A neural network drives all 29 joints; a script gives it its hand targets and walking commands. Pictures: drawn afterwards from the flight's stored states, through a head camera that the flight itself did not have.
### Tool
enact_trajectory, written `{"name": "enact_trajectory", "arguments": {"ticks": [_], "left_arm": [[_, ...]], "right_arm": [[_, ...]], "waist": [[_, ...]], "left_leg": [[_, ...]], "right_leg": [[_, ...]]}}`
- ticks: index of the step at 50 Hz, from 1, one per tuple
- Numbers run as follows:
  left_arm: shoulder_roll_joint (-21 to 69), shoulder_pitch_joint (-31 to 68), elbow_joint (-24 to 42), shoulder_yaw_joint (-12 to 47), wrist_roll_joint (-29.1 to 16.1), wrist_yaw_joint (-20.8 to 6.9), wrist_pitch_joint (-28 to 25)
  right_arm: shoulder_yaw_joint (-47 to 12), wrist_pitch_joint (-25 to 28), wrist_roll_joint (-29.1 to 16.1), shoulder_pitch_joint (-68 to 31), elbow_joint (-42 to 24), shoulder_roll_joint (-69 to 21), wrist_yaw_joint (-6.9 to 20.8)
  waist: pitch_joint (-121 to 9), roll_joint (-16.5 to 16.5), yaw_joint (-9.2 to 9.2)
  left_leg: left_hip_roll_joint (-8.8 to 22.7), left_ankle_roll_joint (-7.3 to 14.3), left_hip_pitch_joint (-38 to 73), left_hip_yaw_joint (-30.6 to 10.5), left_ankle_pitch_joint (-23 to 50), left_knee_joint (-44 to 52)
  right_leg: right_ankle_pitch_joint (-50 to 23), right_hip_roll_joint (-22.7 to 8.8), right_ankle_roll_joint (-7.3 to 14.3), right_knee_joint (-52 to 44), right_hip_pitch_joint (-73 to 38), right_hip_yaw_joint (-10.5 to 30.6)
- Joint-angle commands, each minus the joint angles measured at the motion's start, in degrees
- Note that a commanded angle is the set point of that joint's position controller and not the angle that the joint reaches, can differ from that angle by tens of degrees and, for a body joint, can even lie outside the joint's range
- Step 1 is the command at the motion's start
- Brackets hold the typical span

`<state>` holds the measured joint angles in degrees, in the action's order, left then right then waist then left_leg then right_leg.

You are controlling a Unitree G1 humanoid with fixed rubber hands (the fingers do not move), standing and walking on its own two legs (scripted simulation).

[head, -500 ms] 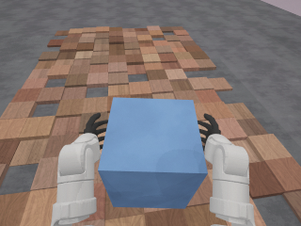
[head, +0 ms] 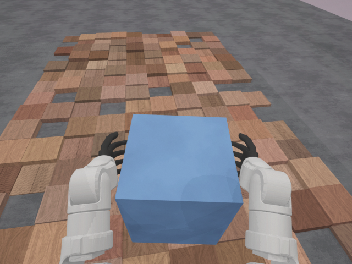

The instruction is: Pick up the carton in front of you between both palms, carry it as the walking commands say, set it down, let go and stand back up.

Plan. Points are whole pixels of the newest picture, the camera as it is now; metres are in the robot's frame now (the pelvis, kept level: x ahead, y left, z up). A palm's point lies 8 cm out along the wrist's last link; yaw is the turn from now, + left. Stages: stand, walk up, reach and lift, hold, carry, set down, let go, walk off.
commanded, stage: carry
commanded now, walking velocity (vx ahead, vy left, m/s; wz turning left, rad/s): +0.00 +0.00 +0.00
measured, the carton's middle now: (176, 182) +0.32 +0.00 +0.04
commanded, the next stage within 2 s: none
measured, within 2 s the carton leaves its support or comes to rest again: neither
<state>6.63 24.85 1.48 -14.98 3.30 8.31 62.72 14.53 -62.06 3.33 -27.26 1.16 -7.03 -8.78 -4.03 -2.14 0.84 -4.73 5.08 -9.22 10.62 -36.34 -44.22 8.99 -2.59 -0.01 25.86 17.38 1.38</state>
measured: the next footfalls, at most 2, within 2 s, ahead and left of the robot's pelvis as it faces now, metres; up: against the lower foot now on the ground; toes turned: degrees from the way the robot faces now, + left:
none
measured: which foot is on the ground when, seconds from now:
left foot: down 0.00-1.00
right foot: down 0.00-1.00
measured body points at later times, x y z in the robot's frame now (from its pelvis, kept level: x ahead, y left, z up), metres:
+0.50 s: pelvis +0.00 +0.00 +0.00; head -0.01 +0.00 +0.45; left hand +0.34 +0.15 +0.11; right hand +0.34 -0.16 +0.11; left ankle -0.12 +0.05 -0.69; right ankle +0.05 -0.11 -0.74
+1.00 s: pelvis +0.01 +0.00 +0.00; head -0.01 -0.01 +0.45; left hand +0.34 +0.15 +0.11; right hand +0.34 -0.16 +0.11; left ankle -0.12 +0.05 -0.69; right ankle +0.05 -0.11 -0.74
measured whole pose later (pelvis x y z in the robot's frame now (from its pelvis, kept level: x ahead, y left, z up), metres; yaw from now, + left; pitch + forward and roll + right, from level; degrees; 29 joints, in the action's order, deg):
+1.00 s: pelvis +0.01 +0.00 +0.00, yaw +0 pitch +0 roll +3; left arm 6.7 24.9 1.9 -15.0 3.1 8.4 62.8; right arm 14.7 -62.4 3.6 -27.5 0.7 -7.2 -8.7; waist -3.5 -2.2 0.7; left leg -4.3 4.3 -6.3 11.5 -35.6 -40.9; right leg 8.4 -3.4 1.1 24.7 15.8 -1.8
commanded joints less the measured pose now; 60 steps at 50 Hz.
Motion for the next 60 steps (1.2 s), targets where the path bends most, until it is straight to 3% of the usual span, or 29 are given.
{"name": "enact_trajectory", "arguments": {"ticks": [1,60], "left_arm": [[41.3,34.2,4.3,33.1,-9.5,0.0,-1.1],[41.5,34.2,4.9,33.4,-9.9,-0.3,-0.9]], "right_arm": [[-33.2,0.3,-9.9,-32.0,-3.3,-43.9,0.7],[-33.2,-0.1,-9.4,-32.0,-3.4,-44.1,0.7]], "waist": [[-17.5,0.1,-0.52],[-17.5,-0.3,-0.79]], "left_leg": [[8.5,-1.5,-0.4,-8.7,33.8,7.3],[9.2,-1.8,1.4,-7.0,34.8,10.0]], "right_leg": [[-30.3,-4.7,3.8,2.9,-12.6,2.3],[-35.3,-6.1,4.2,2.3,-16.0,-0.3]]}}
